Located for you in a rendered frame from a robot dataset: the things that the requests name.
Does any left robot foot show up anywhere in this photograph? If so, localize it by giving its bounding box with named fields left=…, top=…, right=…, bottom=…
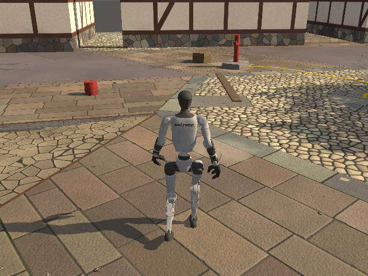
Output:
left=164, top=231, right=174, bottom=242

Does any left robot forearm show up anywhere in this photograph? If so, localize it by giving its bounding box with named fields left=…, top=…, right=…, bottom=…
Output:
left=152, top=137, right=162, bottom=157

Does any robot left hand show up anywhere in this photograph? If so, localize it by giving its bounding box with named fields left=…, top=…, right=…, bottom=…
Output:
left=152, top=155, right=165, bottom=166

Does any robot right hand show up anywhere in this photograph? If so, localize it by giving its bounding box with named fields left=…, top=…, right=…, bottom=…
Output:
left=208, top=164, right=221, bottom=179

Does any robot left upper arm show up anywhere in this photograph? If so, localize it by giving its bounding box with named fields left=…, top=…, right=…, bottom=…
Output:
left=157, top=115, right=173, bottom=146

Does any right robot forearm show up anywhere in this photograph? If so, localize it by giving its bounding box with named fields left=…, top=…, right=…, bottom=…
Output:
left=206, top=139, right=219, bottom=166

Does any robot right upper arm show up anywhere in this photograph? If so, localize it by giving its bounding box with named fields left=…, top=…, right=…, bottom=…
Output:
left=197, top=116, right=212, bottom=148

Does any right robot thigh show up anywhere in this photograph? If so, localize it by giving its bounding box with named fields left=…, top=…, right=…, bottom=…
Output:
left=190, top=160, right=204, bottom=195

